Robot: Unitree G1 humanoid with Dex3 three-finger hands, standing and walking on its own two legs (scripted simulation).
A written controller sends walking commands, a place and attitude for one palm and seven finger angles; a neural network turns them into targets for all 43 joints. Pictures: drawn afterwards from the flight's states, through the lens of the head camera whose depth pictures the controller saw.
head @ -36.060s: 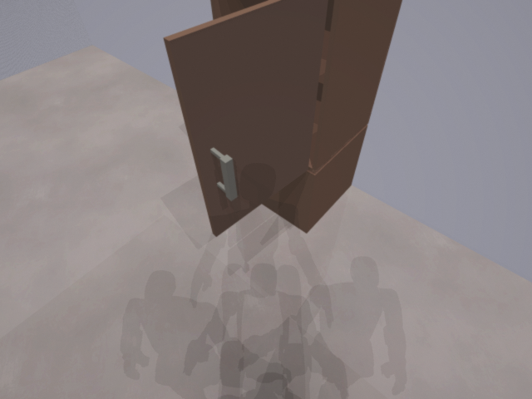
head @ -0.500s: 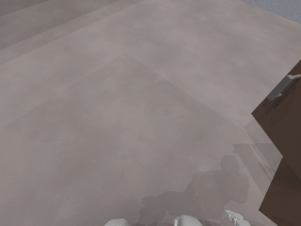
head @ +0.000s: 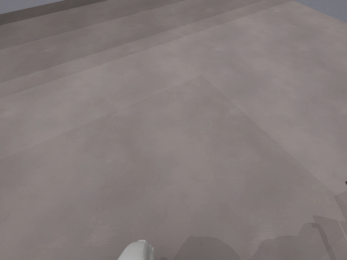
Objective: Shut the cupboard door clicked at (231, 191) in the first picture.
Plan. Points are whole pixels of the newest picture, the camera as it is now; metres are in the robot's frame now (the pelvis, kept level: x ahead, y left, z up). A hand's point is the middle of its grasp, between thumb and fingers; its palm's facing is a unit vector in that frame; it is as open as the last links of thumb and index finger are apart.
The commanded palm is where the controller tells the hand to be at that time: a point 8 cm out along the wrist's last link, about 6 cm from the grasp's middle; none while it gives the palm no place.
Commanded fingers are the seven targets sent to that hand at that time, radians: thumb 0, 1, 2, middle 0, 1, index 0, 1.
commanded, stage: walk to a spot facing it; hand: left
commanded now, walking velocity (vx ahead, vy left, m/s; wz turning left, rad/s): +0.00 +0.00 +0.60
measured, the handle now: out of the picture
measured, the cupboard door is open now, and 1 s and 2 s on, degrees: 59 59 59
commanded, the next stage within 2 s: turn to face it in 0.58 s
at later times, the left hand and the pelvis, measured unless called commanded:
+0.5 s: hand (71, 251) +0.16 +0.27 -0.15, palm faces +0.25 -0.95 -0.21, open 7.4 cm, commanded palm none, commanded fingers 0.00 0.90 0.90 -0.20 -0.30 -0.20 -0.30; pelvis +0.09 +0.05 +0.01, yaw +14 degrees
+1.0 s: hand out of the picture +0.14 +0.20 -0.17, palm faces +0.39 -0.90 -0.21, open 7.2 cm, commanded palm none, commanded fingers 0.00 0.90 0.90 -0.20 -0.30 -0.20 -0.30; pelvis +0.21 +0.03 +0.00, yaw +18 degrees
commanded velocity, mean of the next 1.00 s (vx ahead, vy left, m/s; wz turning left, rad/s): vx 0.13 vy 0.00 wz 0.15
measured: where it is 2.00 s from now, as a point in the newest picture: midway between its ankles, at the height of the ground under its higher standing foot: (169, 251)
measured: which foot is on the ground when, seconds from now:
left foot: up 0.00-0.10, down 0.12-0.72, up 0.74-1.00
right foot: down 0.00-0.14, up 0.16-0.70, down 0.72-1.00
